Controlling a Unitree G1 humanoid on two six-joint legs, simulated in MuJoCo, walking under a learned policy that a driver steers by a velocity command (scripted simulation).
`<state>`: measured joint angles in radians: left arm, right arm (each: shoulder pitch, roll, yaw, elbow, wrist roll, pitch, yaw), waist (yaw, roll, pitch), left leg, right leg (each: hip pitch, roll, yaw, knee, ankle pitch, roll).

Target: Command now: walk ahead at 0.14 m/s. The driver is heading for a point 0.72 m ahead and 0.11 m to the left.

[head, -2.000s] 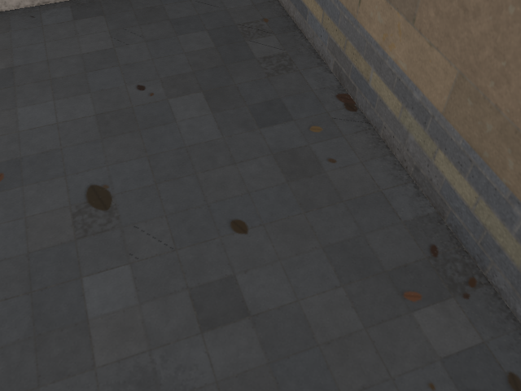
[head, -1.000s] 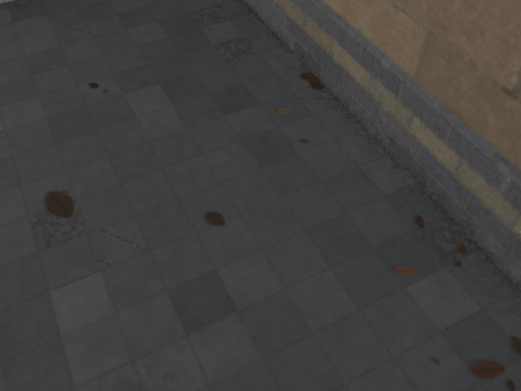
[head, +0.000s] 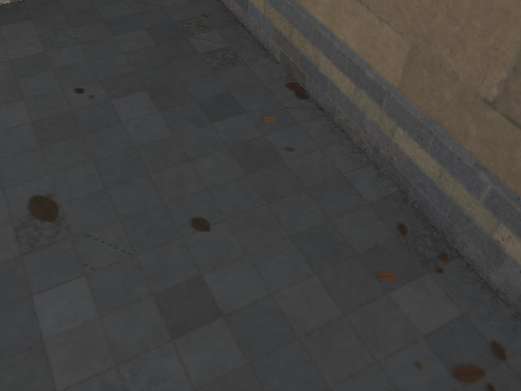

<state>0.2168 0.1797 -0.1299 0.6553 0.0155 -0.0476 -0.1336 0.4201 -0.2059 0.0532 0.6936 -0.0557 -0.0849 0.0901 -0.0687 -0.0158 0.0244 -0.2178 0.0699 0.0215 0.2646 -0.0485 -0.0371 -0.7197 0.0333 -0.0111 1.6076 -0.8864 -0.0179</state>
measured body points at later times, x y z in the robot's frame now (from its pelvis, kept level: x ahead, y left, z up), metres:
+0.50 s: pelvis +0.11 +0.06 +0.05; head +0.11 +0.06 +0.50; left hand +0.03 +0.31 -0.09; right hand +0.35 -0.14 -0.02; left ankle +0.22 +0.19 -0.66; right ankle -0.01 -0.12 -0.56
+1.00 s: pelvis +0.34 +0.11 -0.02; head +0.37 +0.13 +0.43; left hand +0.64 +0.29 -0.06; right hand +0.24 -0.10 -0.16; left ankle +0.18 +0.20 -0.75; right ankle +0.55 -0.02 -0.71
